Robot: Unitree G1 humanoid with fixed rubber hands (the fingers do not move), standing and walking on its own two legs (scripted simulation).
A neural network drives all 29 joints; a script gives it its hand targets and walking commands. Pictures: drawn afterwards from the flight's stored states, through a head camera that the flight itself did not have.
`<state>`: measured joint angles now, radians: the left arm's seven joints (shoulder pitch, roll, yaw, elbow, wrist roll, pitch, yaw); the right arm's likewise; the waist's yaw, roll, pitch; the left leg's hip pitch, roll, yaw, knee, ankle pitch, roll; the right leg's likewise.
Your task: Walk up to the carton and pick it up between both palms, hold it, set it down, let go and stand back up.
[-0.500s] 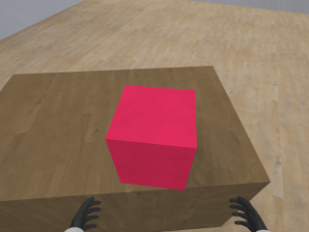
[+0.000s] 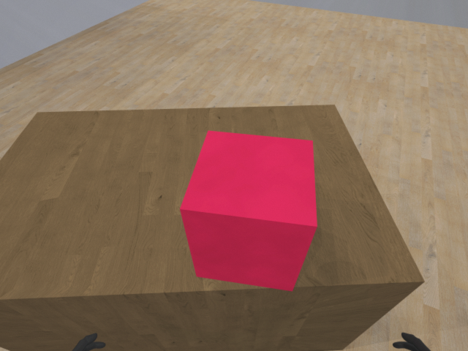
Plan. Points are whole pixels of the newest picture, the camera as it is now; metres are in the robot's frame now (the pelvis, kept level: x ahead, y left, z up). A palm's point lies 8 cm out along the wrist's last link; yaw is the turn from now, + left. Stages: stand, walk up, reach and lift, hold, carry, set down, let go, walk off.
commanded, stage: stand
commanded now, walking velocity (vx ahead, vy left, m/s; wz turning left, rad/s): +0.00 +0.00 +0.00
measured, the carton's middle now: (251, 212) +0.39 -0.01 -0.01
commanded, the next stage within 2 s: none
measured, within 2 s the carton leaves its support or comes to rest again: neither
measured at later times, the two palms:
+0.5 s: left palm out of the picture +0.07 +0.31 -0.10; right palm out of the picture +0.09 -0.32 -0.10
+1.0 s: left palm out of the picture +0.07 +0.30 -0.10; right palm out of the picture +0.09 -0.32 -0.10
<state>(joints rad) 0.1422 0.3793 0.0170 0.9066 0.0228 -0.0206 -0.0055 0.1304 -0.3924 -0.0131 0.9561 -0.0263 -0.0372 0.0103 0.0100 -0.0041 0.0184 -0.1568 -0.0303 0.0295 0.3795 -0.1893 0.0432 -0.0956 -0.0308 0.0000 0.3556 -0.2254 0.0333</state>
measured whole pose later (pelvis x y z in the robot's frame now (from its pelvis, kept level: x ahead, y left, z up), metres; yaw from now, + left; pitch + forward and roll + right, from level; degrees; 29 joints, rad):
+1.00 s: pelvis +0.00 -0.01 +0.00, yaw +1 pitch -2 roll +0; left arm 0.12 0.38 0.00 1.06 0.02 -0.02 0.00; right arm 0.10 -0.40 -0.01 1.08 -0.01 -0.02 0.00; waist 0.01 0.01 0.02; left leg -0.14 -0.02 0.00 0.32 -0.15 0.03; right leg -0.07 -0.02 -0.02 0.30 -0.19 0.02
